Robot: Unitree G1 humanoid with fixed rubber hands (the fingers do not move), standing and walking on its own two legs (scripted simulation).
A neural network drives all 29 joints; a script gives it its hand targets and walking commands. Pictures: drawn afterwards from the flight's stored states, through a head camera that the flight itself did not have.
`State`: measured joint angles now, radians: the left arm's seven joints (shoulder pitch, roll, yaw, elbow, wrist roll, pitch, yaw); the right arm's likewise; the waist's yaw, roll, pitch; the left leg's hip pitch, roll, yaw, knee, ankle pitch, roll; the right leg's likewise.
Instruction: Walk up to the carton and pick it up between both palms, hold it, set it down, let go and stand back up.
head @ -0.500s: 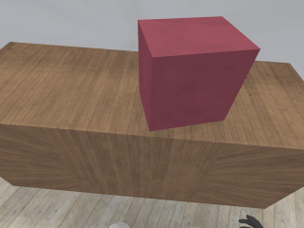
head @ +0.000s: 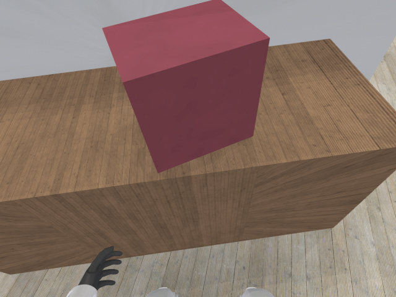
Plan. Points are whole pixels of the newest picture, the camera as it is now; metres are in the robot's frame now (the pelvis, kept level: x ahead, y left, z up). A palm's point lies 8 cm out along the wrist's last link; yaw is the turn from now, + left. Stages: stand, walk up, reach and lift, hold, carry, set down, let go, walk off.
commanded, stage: walk up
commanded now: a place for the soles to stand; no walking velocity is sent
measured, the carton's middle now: (187, 89) +0.60 +0.03 +0.07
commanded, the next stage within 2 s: none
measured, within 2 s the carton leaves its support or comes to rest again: neither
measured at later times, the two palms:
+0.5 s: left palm out of the picture +0.05 +0.25 -0.09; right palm (349, 293) +0.14 -0.26 -0.07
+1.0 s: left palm out of the picture +0.15 +0.23 -0.08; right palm out of the picture +0.11 -0.34 -0.09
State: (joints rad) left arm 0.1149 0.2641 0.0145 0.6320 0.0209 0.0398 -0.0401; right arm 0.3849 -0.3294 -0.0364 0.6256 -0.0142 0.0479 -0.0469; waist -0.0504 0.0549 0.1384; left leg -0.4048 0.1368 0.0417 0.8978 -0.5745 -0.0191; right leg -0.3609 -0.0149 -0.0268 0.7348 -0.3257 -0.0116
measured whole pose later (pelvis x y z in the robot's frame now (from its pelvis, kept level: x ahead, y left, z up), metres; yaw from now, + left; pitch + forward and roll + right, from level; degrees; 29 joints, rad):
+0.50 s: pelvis +0.00 -0.02 +0.02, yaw +7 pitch -1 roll +0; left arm 0.29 0.28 -0.01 0.74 0.01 0.02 -0.03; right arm 0.33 -0.27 -0.03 0.59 0.00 -0.01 0.01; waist 0.02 0.00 0.01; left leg -0.28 0.01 -0.01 0.59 -0.29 -0.01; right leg -0.29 -0.05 -0.13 0.58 -0.27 -0.02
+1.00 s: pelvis +0.08 -0.05 +0.01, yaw +8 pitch -1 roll +1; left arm 0.31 0.31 0.05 0.62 0.04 -0.02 -0.06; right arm 0.49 -0.30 -0.07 0.69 -0.05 -0.01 -0.01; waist -0.05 -0.01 0.05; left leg -0.20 0.04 -0.08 0.63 -0.42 -0.02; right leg -0.38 -0.04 -0.06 0.65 -0.27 -0.02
